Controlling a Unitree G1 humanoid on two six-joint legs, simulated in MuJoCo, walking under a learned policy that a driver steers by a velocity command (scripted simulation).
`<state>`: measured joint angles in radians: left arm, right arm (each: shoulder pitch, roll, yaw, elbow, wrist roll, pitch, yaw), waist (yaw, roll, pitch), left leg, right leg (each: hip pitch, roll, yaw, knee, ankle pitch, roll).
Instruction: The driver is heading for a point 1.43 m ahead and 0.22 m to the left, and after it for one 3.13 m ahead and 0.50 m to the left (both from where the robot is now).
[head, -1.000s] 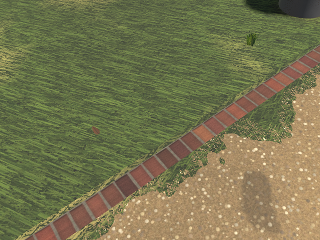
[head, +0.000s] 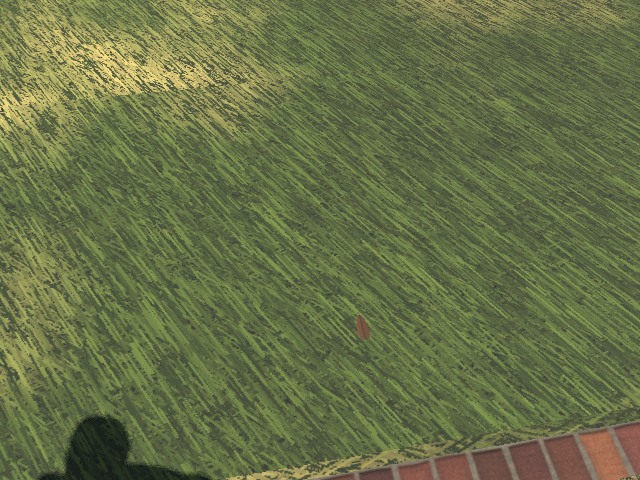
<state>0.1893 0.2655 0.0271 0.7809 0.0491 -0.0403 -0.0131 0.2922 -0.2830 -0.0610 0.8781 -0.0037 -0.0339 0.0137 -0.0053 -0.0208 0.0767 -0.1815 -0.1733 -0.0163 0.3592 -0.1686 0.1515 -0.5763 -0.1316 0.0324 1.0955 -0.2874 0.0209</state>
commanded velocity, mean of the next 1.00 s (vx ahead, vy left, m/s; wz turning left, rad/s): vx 0.39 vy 0.00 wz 0.34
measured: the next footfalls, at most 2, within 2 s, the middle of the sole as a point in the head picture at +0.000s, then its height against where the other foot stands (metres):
right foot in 0.34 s outside the picture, level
left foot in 0.82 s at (249, 435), level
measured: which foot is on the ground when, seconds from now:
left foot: down 0.00-0.34, up 0.36-0.80, down 0.82-1.00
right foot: up 0.00-0.32, down 0.34-0.82, up 0.84-1.00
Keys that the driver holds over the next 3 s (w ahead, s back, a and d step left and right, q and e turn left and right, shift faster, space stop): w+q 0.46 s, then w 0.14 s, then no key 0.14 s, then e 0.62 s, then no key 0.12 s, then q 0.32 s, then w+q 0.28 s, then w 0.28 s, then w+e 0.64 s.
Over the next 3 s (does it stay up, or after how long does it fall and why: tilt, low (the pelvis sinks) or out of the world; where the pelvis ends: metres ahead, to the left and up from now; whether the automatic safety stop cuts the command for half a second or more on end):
stays up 0.88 0.18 -0.02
